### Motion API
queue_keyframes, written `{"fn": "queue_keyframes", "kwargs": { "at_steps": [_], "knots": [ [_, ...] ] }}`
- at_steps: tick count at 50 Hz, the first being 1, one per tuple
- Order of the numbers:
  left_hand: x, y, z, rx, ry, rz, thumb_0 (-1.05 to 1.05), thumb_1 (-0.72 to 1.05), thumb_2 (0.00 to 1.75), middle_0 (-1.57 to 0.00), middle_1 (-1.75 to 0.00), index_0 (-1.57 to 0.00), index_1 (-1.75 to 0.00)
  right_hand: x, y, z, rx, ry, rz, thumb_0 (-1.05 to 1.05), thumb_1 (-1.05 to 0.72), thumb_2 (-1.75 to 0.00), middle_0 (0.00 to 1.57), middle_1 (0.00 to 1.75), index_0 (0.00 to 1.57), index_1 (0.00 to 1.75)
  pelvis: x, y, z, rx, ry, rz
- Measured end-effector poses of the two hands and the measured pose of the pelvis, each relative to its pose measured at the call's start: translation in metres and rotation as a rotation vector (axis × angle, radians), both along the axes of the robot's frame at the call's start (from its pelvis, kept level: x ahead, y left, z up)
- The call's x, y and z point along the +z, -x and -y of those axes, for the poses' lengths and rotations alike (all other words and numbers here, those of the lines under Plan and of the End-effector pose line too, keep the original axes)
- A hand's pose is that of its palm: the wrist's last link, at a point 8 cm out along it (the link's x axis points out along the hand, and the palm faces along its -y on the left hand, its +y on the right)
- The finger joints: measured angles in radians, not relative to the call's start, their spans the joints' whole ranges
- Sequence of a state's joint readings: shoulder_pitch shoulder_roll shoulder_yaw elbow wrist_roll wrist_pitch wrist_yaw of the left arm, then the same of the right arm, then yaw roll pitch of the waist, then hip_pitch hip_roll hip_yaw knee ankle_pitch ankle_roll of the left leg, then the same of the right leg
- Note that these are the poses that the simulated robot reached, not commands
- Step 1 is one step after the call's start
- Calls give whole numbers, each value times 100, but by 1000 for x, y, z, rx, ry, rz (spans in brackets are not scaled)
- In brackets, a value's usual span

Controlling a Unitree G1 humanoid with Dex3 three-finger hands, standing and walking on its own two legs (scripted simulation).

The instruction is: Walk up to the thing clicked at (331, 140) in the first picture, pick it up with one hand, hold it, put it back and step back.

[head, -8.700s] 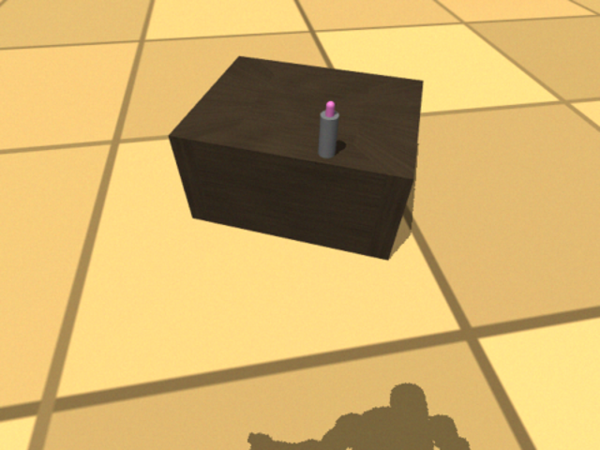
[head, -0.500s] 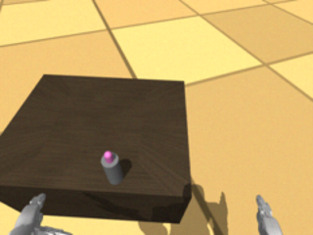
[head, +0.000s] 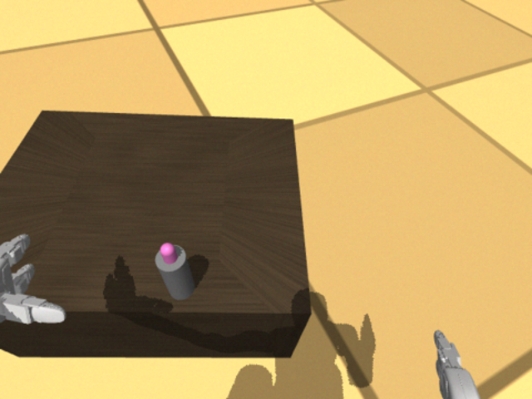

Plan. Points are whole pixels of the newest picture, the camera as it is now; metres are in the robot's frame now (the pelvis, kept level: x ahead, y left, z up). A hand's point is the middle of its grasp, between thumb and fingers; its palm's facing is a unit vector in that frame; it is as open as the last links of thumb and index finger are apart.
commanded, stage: go down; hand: left
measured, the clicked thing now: (174, 269) +0.42 +0.20 -0.20
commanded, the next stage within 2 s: approach in 1.04 s
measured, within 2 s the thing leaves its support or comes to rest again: neither
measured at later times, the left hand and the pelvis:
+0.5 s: hand (25, 250) +0.34 +0.37 +0.02, palm faces +0.19 -0.98 -0.11, open 17.4 cm; pelvis +0.01 +0.00 -0.01, yaw +0 degrees
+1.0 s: hand (14, 233) +0.36 +0.38 +0.04, palm faces +0.20 -0.98 -0.08, open 17.6 cm; pelvis +0.00 +0.01 -0.01, yaw +0 degrees
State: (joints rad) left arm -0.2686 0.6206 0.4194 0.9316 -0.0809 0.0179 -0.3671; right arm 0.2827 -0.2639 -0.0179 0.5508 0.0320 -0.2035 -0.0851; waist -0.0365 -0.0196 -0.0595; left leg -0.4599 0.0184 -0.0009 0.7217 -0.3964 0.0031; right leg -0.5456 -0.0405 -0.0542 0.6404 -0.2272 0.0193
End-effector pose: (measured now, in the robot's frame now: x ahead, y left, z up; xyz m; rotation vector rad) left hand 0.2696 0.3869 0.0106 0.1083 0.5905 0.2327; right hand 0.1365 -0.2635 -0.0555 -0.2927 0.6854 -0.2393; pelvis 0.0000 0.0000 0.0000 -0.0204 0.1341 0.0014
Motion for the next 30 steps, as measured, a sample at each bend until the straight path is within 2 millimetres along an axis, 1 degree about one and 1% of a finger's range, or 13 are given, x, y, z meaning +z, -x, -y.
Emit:
{"fn": "queue_keyframes", "kwargs": {
  "at_steps": [6, 11, 24, 30],
  "knots": [
    [9, -11, -10, -4, 5, 62, -1, -47, 5, -6, -4, -7, -3, 3, -7, -4, 15, 10, 13, -1, 56, -4, 5, 6, 6, 5, 0, -1, 0, 3, 1, -15],
    [16, -18, -17, -7, 10, 99, -1, -48, 5, -6, -3, -7, -3, 3, -9, -7, 26, 11, 10, -1, 55, -5, 5, 6, 6, 5, -1, -2, 0, 4, 2, -31],
    [22, -38, -28, -16, 28, 163, -1, -54, 5, -6, -3, -7, -3, -3, -12, -12, 43, 21, -17, -1, 54, -5, 6, 6, 6, 5, -6, -6, -1, 7, 8, -74],
    [25, -44, -31, -19, 34, 185, -1, -54, 5, -6, -3, -7, -3, -3, -14, -13, 42, 24, -13, -1, 54, -5, 5, 6, 6, 5, -8, -7, -2, 6, 11, -84]
  ]
}}
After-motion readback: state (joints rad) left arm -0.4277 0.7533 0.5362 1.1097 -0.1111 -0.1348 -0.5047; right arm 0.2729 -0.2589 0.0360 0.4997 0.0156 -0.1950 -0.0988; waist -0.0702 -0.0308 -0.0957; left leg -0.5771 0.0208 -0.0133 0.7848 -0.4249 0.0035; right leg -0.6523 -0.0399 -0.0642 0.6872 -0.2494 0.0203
